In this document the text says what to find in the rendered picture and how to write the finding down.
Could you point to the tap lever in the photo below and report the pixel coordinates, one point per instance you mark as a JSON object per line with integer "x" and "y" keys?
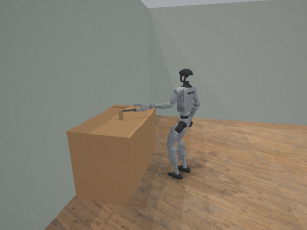
{"x": 129, "y": 110}

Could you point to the robot thigh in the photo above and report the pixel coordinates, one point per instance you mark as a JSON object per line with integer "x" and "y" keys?
{"x": 180, "y": 143}
{"x": 173, "y": 134}

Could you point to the robot left thigh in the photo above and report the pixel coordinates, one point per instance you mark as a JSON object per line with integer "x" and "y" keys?
{"x": 173, "y": 134}

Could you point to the robot left upper arm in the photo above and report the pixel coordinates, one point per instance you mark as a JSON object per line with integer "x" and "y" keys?
{"x": 177, "y": 92}

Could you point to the left robot hand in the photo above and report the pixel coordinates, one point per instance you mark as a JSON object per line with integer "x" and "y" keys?
{"x": 143, "y": 107}

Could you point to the robot right thigh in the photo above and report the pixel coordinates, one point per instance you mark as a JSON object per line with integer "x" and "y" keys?
{"x": 180, "y": 143}

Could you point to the counter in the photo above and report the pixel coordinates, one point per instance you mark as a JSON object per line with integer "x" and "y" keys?
{"x": 110, "y": 153}

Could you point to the robot right upper arm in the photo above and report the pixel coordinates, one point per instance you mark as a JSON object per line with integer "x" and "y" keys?
{"x": 196, "y": 98}

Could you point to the right robot forearm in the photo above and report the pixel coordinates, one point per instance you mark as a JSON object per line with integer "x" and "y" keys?
{"x": 193, "y": 111}

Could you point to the left robot forearm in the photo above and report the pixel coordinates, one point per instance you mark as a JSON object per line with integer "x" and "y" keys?
{"x": 158, "y": 105}

